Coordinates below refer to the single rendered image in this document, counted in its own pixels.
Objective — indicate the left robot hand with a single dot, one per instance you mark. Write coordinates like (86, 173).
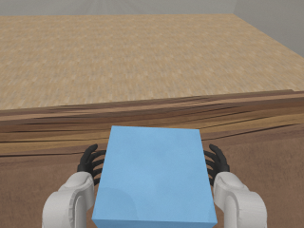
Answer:
(87, 163)

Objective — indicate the robot right forearm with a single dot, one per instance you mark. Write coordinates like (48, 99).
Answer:
(242, 208)

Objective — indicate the right robot hand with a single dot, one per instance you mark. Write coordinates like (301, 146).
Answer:
(219, 163)

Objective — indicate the carton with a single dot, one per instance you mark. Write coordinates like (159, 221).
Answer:
(154, 177)

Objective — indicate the robot left forearm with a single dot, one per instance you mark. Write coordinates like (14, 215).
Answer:
(67, 207)

